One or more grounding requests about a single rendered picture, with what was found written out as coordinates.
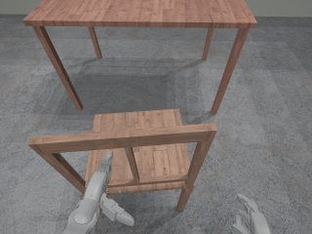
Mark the robot left forearm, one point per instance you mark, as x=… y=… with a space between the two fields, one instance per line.
x=84 y=219

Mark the right robot shin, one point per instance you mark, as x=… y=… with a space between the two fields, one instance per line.
x=196 y=228

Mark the right robot hand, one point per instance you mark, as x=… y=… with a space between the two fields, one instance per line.
x=256 y=222

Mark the left robot hand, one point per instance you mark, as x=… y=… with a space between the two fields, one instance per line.
x=97 y=185

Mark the table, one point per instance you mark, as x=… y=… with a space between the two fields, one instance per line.
x=208 y=14

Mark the chair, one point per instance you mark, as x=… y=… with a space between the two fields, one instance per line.
x=149 y=152

